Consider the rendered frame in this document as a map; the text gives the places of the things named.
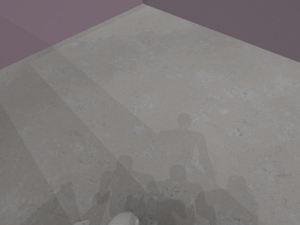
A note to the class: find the robot left thigh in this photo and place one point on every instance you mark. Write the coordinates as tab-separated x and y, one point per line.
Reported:
125	219

